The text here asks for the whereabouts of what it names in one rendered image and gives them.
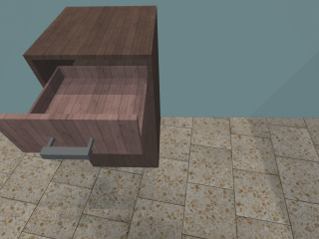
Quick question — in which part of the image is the drawer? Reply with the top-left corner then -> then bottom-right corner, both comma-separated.
0,66 -> 150,154

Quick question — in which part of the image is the handle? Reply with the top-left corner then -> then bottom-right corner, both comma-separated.
40,137 -> 94,160

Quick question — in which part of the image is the cabinet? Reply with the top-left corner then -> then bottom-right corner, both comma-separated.
23,5 -> 160,168

